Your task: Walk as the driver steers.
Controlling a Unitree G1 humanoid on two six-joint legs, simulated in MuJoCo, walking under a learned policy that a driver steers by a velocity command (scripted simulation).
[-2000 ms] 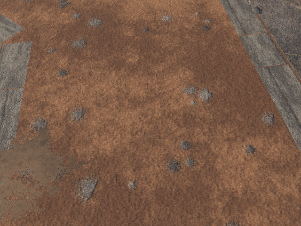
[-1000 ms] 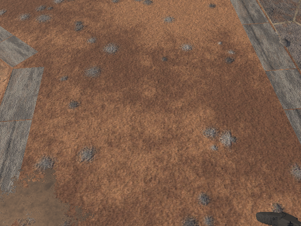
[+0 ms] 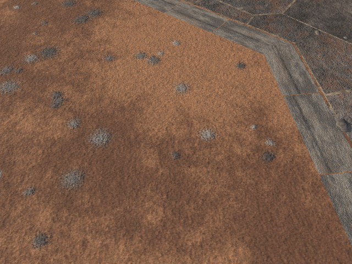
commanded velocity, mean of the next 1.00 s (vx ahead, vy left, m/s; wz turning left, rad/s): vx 0.50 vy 0.00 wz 0.03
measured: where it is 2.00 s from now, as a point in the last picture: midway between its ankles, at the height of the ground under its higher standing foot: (168, 154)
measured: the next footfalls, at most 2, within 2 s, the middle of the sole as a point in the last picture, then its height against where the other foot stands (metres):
left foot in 0.18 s outside the picture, level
right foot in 0.74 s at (218, 236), level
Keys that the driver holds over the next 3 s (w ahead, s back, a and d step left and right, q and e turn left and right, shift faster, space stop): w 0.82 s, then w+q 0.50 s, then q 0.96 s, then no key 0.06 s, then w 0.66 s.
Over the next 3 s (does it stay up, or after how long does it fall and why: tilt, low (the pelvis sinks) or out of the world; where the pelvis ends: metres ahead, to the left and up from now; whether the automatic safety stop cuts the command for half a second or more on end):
stays up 1.09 0.30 -0.01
